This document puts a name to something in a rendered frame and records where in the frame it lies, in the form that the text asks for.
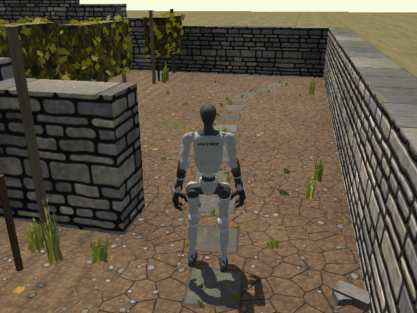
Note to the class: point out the robot left forearm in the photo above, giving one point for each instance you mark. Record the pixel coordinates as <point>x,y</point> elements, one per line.
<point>179,179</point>

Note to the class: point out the right robot upper arm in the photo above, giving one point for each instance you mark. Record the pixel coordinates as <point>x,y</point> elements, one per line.
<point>231,149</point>

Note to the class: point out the robot left foot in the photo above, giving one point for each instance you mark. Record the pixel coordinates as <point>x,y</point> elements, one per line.
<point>191,261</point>

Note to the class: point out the left robot upper arm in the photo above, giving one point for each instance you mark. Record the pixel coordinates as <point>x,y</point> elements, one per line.
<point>185,150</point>

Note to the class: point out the robot right forearm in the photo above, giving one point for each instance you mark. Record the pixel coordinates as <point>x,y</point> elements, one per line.
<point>237,177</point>

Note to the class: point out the robot left hand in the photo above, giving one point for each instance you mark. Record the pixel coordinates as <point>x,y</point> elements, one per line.
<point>176,201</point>

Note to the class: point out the robot right shin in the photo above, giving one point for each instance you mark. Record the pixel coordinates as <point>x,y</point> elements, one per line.
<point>224,238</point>

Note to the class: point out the robot right hand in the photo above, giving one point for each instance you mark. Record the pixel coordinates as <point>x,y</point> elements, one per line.
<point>241,198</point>

